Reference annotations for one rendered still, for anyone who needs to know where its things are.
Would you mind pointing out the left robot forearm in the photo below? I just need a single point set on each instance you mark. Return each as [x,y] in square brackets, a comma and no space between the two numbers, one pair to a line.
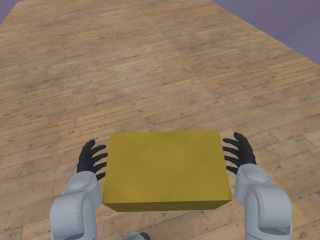
[72,215]

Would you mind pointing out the right robot hand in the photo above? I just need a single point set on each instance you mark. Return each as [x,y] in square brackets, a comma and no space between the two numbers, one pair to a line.
[245,153]

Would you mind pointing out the right robot forearm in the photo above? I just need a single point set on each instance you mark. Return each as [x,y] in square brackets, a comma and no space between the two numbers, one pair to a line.
[268,212]

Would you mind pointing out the carton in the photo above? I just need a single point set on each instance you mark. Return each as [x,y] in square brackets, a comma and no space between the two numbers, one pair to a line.
[166,171]

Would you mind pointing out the left robot hand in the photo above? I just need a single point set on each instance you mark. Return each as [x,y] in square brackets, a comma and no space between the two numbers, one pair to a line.
[86,161]

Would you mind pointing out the left robot shin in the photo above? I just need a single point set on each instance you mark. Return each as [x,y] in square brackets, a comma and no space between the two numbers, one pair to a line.
[135,234]

